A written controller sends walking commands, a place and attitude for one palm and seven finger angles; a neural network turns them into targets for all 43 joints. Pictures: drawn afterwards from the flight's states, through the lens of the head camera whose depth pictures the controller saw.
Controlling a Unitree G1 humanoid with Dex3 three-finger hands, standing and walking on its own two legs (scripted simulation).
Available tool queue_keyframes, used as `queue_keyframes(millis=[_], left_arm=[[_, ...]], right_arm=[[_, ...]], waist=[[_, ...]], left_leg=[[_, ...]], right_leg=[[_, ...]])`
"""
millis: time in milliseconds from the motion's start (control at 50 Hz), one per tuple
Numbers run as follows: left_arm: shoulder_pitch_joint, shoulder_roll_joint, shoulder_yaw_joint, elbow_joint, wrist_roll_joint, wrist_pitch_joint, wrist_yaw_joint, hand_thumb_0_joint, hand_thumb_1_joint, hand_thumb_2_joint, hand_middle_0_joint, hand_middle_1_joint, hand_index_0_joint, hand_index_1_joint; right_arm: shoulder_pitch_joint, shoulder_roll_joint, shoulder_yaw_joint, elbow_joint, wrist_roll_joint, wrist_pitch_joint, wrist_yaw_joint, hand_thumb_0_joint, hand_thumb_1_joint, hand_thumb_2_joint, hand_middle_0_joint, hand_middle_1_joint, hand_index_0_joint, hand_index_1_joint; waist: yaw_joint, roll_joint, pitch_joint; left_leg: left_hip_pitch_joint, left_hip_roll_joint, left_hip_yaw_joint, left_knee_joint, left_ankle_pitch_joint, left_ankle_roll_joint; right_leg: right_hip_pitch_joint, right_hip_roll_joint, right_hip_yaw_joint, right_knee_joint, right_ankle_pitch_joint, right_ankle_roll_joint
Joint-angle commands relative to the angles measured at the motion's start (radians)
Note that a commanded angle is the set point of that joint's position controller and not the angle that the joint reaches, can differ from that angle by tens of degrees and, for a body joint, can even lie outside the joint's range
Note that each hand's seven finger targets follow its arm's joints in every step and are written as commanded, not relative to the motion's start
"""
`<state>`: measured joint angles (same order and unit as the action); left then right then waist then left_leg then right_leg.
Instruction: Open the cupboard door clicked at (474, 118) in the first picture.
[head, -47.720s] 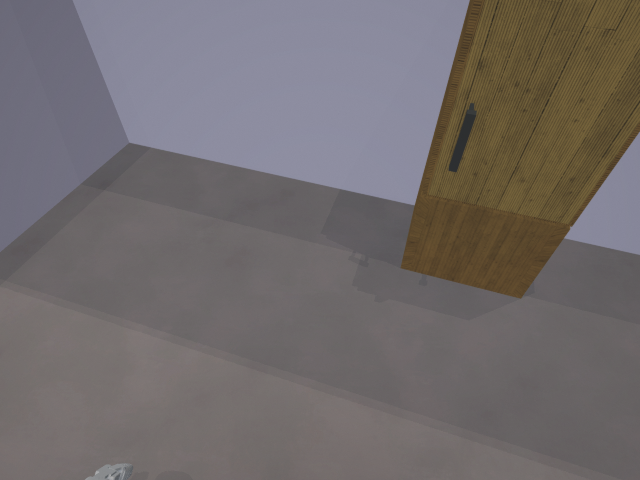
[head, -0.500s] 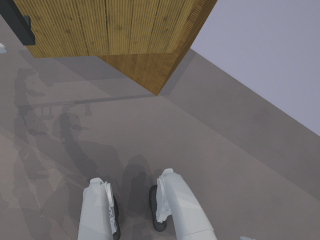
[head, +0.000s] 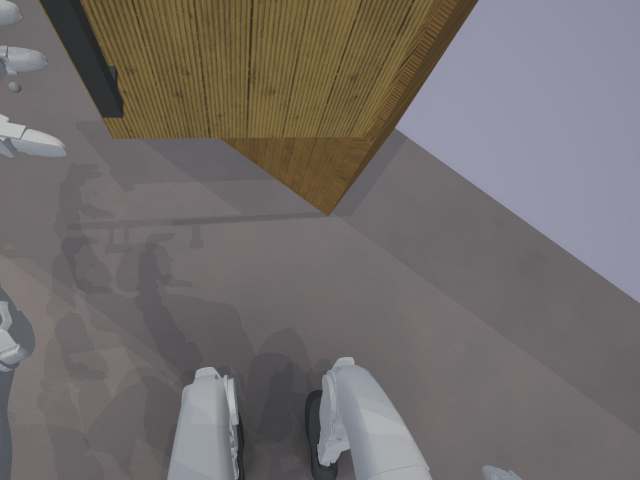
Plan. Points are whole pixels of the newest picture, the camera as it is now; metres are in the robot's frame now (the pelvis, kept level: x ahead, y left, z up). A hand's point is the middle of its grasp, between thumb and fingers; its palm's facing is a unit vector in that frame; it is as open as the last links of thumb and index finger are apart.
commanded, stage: move the hooked fingers beside the handle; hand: left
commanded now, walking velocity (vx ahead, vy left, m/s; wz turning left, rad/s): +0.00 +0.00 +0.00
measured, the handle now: (88, 38) +0.59 +0.23 +0.04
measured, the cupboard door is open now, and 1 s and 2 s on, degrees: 42 42 42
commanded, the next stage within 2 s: slide the fingers in behind the handle in 0.22 s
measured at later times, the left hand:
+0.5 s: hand (18, 83) +0.53 +0.29 +0.03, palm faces +0.04 -1.00 +0.00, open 14.0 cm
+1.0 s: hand (58, 85) +0.54 +0.25 +0.03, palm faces +0.05 -1.00 -0.02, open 14.0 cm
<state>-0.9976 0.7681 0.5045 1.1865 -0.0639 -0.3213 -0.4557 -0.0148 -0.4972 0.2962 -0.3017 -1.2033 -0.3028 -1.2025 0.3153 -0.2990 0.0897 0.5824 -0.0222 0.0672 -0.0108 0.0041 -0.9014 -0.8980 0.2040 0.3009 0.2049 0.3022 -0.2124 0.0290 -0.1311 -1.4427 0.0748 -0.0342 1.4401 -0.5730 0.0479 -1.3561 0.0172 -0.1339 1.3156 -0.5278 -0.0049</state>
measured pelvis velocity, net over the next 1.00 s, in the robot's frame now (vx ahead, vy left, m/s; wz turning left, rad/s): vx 0.00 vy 0.00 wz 0.00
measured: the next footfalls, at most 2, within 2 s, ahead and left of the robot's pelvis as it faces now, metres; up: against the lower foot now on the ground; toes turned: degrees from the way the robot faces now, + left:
none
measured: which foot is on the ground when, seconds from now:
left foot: down 0.00-1.00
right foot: down 0.00-1.00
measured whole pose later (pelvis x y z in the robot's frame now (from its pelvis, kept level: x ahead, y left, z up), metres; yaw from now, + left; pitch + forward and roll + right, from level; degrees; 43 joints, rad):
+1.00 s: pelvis +0.00 +0.00 +0.00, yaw +0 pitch +32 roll -7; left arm -1.00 0.70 0.49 1.17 -0.05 -0.36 -0.36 -0.02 -0.50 0.30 -0.30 -1.20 -0.30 -1.20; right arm 0.33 -0.27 0.09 0.61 -0.03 0.08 0.01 0.00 -0.90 -0.90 0.20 0.30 0.20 0.30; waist -0.22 0.04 -0.12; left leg -1.45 0.08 -0.02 1.45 -0.57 0.04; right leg -1.38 0.02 -0.12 1.34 -0.53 -0.01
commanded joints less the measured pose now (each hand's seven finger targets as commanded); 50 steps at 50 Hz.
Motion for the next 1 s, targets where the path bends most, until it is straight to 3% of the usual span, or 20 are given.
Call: queue_keyframes(millis=[0,60,140,280,300,340,380,480,560,620,640,680,700,720,800,840,880,900,920,980], left_arm=[[-0.436,0.316,0.074,-0.235,-0.025,-0.121,0.046,0.0,-0.5,0.3,-0.3,-1.2,-0.3,-1.2],[-0.428,0.381,0.105,-0.221,0.002,-0.129,0.058,0.0,-0.5,0.3,-0.3,-1.2,-0.3,-1.2],[-0.399,0.388,0.09,-0.188,0.02,-0.101,0.043,0.0,-0.5,0.3,-0.3,-1.2,-0.3,-1.2],[-0.434,0.377,0.097,-0.268,-0.029,-0.088,-0.011,0.0,-0.5,0.3,-0.3,-1.2,-0.3,-1.2],[-0.419,0.357,0.089,-0.258,-0.029,-0.082,-0.015,0.0,-0.5,0.3,-0.3,-1.2,-0.3,-1.2],[-0.42,0.294,0.045,-0.209,-0.032,-0.063,-0.014,0.0,-0.5,0.3,-0.3,-1.2,-0.3,-1.2],[-0.412,0.3,0.047,-0.192,-0.03,-0.051,-0.011,0.0,-0.5,0.3,-0.3,-1.2,-0.3,-1.2],[-0.425,0.321,0.065,-0.277,-0.017,-0.071,0.023,0.0,-0.5,0.3,-0.3,-1.2,-0.3,-1.2],[-0.395,0.235,0.03,-0.294,-0.018,-0.086,0.057,0.0,-0.5,0.3,-0.3,-1.2,-0.3,-1.2],[-0.379,0.245,0.044,-0.22,-0.017,-0.069,0.078,0.0,-0.5,0.3,-0.3,-1.2,-0.3,-1.2],[-0.388,0.246,0.041,-0.21,-0.017,-0.066,0.084,0.0,-0.5,0.3,-0.3,-1.2,-0.3,-1.2],[-0.402,0.287,0.062,-0.239,-0.001,-0.081,0.095,0.0,-0.5,0.3,-0.3,-1.2,-0.3,-1.2],[-0.406,0.255,0.04,-0.253,0.002,-0.089,0.1,0.0,-0.5,0.3,-0.3,-1.2,-0.3,-1.2],[-0.404,0.272,0.058,-0.282,0.002,-0.104,0.107,0.0,-0.5,0.3,-0.3,-1.2,-0.3,-1.2],[-0.39,0.197,0.023,-0.272,-0.014,-0.13,0.103,0.0,-0.5,0.3,-0.3,-1.2,-0.3,-1.2],[-0.366,0.207,0.035,-0.22,-0.022,-0.117,0.098,0.0,-0.5,0.3,-0.3,-1.2,-0.3,-1.2],[-0.401,0.194,0.012,-0.22,-0.016,-0.11,0.094,0.0,-0.5,0.3,-0.3,-1.2,-0.3,-1.2],[-0.399,0.156,-0.011,-0.209,-0.016,-0.102,0.094,0.0,-0.5,0.3,-0.3,-1.2,-0.3,-1.2],[-0.404,0.179,0.006,-0.224,-0.015,-0.104,0.099,0.0,-0.5,0.3,-0.3,-1.2,-0.3,-1.2],[-0.443,0.152,-0.013,-0.268,-0.013,-0.122,0.113,0.0,-0.5,0.3,-0.3,-1.2,-0.3,-1.2]], right_arm=[[0.22,-0.209,-0.076,-0.01,-0.006,-0.003,-0.013,0.0,-0.9,-0.9,0.2,0.3,0.2,0.3],[0.213,-0.211,-0.067,-0.018,-0.007,-0.001,-0.01,0.0,-0.9,-0.9,0.2,0.3,0.2,0.3],[0.207,-0.215,-0.061,-0.033,-0.004,0.011,-0.012,0.0,-0.9,-0.9,0.2,0.3,0.2,0.3],[0.232,-0.223,-0.071,-0.015,-0.003,0.01,-0.014,0.0,-0.9,-0.9,0.2,0.3,0.2,0.3],[0.232,-0.22,-0.074,-0.012,-0.002,0.011,-0.012,0.0,-0.9,-0.9,0.2,0.3,0.2,0.3],[0.232,-0.216,-0.071,-0.003,-0.001,0.01,-0.013,0.0,-0.9,-0.9,0.2,0.3,0.2,0.3],[0.236,-0.215,-0.068,-0.003,0.001,0.008,-0.015,0.0,-0.9,-0.9,0.2,0.3,0.2,0.3],[0.248,-0.209,-0.073,0.0,-0.008,0.006,-0.008,0.0,-0.9,-0.9,0.2,0.3,0.2,0.3],[0.241,-0.197,-0.082,0.001,-0.01,0.006,0.004,0.0,-0.9,-0.9,0.2,0.3,0.2,0.3],[0.234,-0.202,-0.078,-0.002,-0.005,0.009,-0.002,0.0,-0.9,-0.9,0.2,0.3,0.2,0.3],[0.23,-0.199,-0.074,-0.006,-0.004,0.007,-0.002,0.0,-0.9,-0.9,0.2,0.3,0.2,0.3],[0.23,-0.199,-0.072,-0.011,-0.007,0.004,-0.001,0.0,-0.9,-0.9,0.2,0.3,0.2,0.3],[0.227,-0.194,-0.074,-0.012,-0.008,0.003,0.0,0.0,-0.9,-0.9,0.2,0.3,0.2,0.3],[0.229,-0.195,-0.077,-0.011,-0.011,0.002,0.002,0.0,-0.9,-0.9,0.2,0.3,0.2,0.3],[0.226,-0.19,-0.085,-0.001,-0.012,0.001,0.009,0.0,-0.9,-0.9,0.2,0.3,0.2,0.3],[0.224,-0.194,-0.082,0.0,-0.008,0.003,0.006,0.0,-0.9,-0.9,0.2,0.3,0.2,0.3],[0.226,-0.195,-0.081,0.001,-0.007,0.005,0.003,0.0,-0.9,-0.9,0.2,0.3,0.2,0.3],[0.228,-0.191,-0.084,0.002,-0.006,0.004,0.004,0.0,-0.9,-0.9,0.2,0.3,0.2,0.3],[0.229,-0.194,-0.086,0.003,-0.007,0.003,0.003,0.0,-0.9,-0.9,0.2,0.3,0.2,0.3],[0.23,-0.189,-0.089,0.009,-0.012,0.0,0.006,0.0,-0.9,-0.9,0.2,0.3,0.2,0.3]], waist=[[-0.021,0.275,-0.559],[-0.006,0.307,-0.568],[-0.007,0.298,-0.572],[-0.011,0.314,-0.676],[-0.01,0.315,-0.674],[-0.035,0.261,-0.6],[-0.029,0.259,-0.571],[-0.006,0.337,-0.643],[-0.006,0.347,-0.614],[-0.02,0.241,-0.538],[-0.022,0.238,-0.521],[-0.004,0.273,-0.556],[-0.01,0.282,-0.574],[0.002,0.292,-0.601],[-0.016,0.266,-0.605],[-0.017,0.218,-0.562],[-0.025,0.238,-0.558],[-0.028,0.237,-0.562],[-0.023,0.238,-0.571],[-0.023,0.286,-0.615]], left_leg=[[0.615,-0.01,-0.113,-0.145,0.48,-0.027],[0.588,-0.011,-0.106,-0.138,0.466,-0.025],[0.563,-0.011,-0.102,-0.135,0.446,-0.022],[0.64,-0.003,-0.13,-0.128,0.51,-0.027],[0.643,-0.003,-0.129,-0.129,0.499,-0.028],[0.596,-0.003,-0.128,-0.133,0.443,-0.02],[0.564,-0.006,-0.119,-0.137,0.413,-0.016],[0.654,-0.003,-0.13,-0.141,0.514,-0.031],[0.706,0.002,-0.145,-0.165,0.52,-0.042],[0.585,-0.005,-0.117,-0.168,0.411,-0.024],[0.545,-0.01,-0.103,-0.167,0.387,-0.017],[0.555,-0.012,-0.098,-0.166,0.4,-0.02],[0.579,-0.012,-0.099,-0.165,0.423,-0.021],[0.605,-0.01,-0.105,-0.165,0.447,-0.026],[0.613,-0.01,-0.102,-0.154,0.477,-0.025],[0.548,-0.013,-0.092,-0.155,0.424,-0.017],[0.552,-0.014,-0.091,-0.158,0.413,-0.016],[0.557,-0.015,-0.092,-0.16,0.404,-0.017],[0.565,-0.014,-0.095,-0.158,0.411,-0.018],[0.623,-0.013,-0.106,-0.155,0.45,-0.025]], right_leg=[[0.092,0.037,0.051,-0.106,0.224,-0.024],[0.107,0.036,0.054,-0.09,0.216,-0.028],[0.123,0.034,0.055,-0.091,0.215,-0.023],[0.109,0.037,0.048,-0.085,0.243,-0.02],[0.099,0.037,0.048,-0.088,0.237,-0.02],[0.083,0.039,0.046,-0.099,0.216,-0.016],[0.092,0.038,0.048,-0.104,0.203,-0.017],[0.086,0.037,0.045,-0.094,0.238,-0.025],[0.05,0.036,0.039,-0.103,0.224,-0.029],[0.108,0.038,0.048,-0.12,0.203,-0.021],[0.13,0.037,0.054,-0.127,0.198,-0.018],[0.146,0.036,0.058,-0.117,0.202,-0.023],[0.142,0.036,0.058,-0.117,0.215,-0.024],[0.148,0.036,0.057,-0.113,0.224,-0.025],[0.148,0.037,0.06,-0.117,0.248,-0.022],[0.172,0.038,0.063,-0.123,0.233,-0.02],[0.158,0.035,0.065,-0.122,0.225,-0.02],[0.147,0.035,0.063,-0.124,0.219,-0.02],[0.147,0.034,0.062,-0.121,0.222,-0.021],[0.117,0.034,0.061,-0.112,0.23,-0.024]])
